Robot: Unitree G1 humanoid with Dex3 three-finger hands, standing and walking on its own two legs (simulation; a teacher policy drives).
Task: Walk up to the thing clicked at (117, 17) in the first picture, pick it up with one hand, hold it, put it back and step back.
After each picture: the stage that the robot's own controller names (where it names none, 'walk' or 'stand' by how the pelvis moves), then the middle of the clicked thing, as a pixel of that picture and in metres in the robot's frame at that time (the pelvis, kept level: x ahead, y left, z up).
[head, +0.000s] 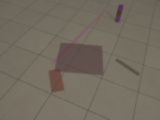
stand; (118, 13) +1.93 -0.63 -0.66
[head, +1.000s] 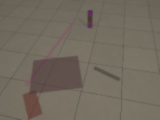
walk; (90, 19) +1.87 -0.10 -0.63
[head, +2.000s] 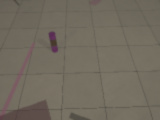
walk; (53, 42) +1.27 +0.28 -0.65
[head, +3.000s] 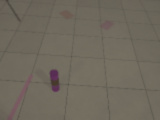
walk; (54, 81) +0.78 +0.21 -0.64
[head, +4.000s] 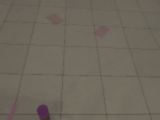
stand; (44, 116) +0.43 +0.20 -0.63
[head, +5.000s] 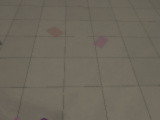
stand; out of the picture +0.40 +0.22 -0.66
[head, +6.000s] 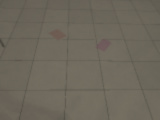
stand; out of the picture +0.39 +0.20 -0.66
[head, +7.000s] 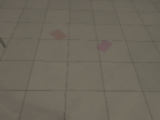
stand; out of the picture +0.38 +0.21 -0.66
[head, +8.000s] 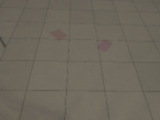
stand; out of the picture +0.38 +0.20 -0.66
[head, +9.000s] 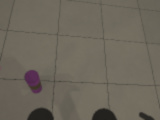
go down; (34, 83) +0.44 +0.20 -0.45
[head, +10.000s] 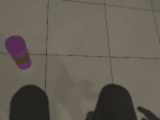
go down; (20, 55) +0.47 +0.24 -0.27
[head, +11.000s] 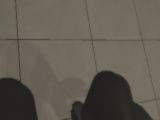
close in; out of the picture +0.46 +0.27 -0.19
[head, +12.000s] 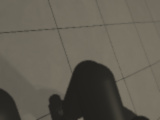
close; out of the picture +0.45 +0.30 -0.16
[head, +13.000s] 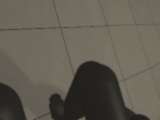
lift; out of the picture +0.41 +0.28 -0.16
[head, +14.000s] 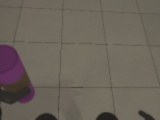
lift; (15, 80) +0.33 +0.19 +0.03
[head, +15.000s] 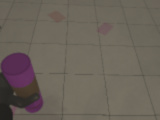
hold; (26, 87) +0.32 +0.16 +0.04
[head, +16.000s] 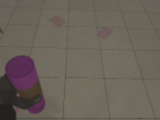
hold; (29, 89) +0.32 +0.16 +0.03
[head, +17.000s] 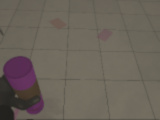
crouch; (28, 90) +0.32 +0.17 +0.04
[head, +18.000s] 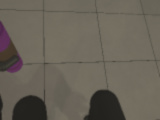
crouch; (3, 50) +0.44 +0.21 -0.04
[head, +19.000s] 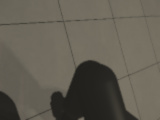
lower; out of the picture +0.43 +0.31 -0.17
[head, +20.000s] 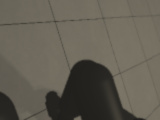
lower; out of the picture +0.45 +0.31 -0.16
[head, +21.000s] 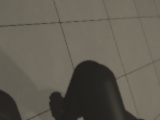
lower; out of the picture +0.44 +0.31 -0.16
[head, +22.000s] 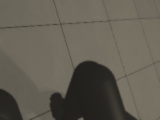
lower; out of the picture +0.44 +0.30 -0.16
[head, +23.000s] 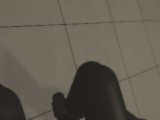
loosen; out of the picture +0.42 +0.30 -0.17
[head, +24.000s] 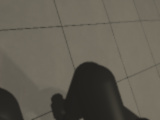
withdraw; out of the picture +0.43 +0.29 -0.16
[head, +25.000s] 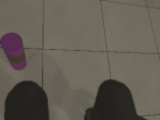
walk; (16, 54) +0.46 +0.24 -0.23
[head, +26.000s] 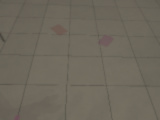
stand; out of the picture +0.38 +0.19 -0.59
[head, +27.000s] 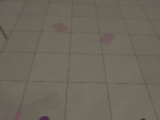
stand; out of the picture +0.41 +0.20 -0.60
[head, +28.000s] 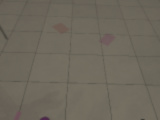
stand; out of the picture +0.40 +0.20 -0.60
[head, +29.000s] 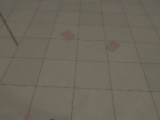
stand; out of the picture +0.42 +0.18 -0.65
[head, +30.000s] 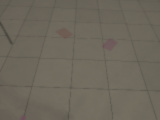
stand; out of the picture +0.38 +0.19 -0.66
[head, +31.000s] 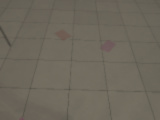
walk; out of the picture +0.38 +0.20 -0.66
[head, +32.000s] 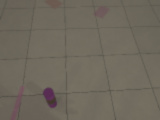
walk; (50, 98) +0.49 +0.20 -0.63
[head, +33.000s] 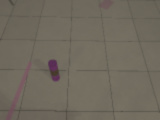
walk; (54, 71) +0.74 +0.20 -0.63
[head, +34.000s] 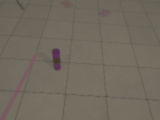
stand; (56, 60) +1.01 +0.20 -0.63
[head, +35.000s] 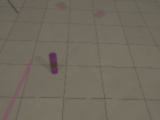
stand; (53, 63) +0.99 +0.20 -0.66
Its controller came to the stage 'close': yes
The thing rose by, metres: 0.68
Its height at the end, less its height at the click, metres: +0.00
